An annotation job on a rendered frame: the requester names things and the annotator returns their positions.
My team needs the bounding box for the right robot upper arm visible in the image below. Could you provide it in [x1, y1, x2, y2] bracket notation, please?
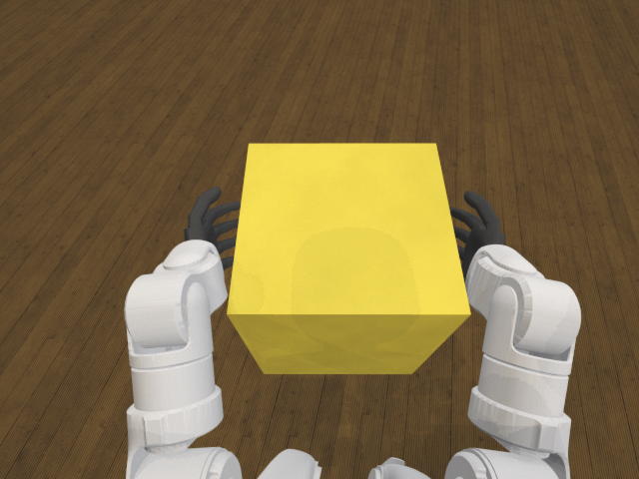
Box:
[444, 448, 558, 479]

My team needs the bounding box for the robot right shin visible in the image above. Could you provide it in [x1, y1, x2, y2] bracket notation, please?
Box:
[380, 457, 404, 467]

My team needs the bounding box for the robot left hand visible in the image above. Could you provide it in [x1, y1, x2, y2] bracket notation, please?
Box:
[184, 187, 241, 270]

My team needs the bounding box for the carton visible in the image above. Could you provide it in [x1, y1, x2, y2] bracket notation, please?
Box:
[227, 144, 471, 374]

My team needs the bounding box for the right robot forearm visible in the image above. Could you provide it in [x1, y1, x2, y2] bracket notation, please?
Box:
[465, 244, 581, 479]

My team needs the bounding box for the left robot forearm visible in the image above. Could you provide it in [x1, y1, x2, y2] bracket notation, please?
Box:
[124, 239, 228, 479]

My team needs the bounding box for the robot right hand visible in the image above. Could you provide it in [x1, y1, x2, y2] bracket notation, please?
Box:
[449, 191, 505, 283]

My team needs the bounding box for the left robot thigh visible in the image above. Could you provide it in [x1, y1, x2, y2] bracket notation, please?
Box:
[258, 449, 321, 479]

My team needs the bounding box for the left robot upper arm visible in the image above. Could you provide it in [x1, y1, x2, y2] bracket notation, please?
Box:
[134, 447, 242, 479]

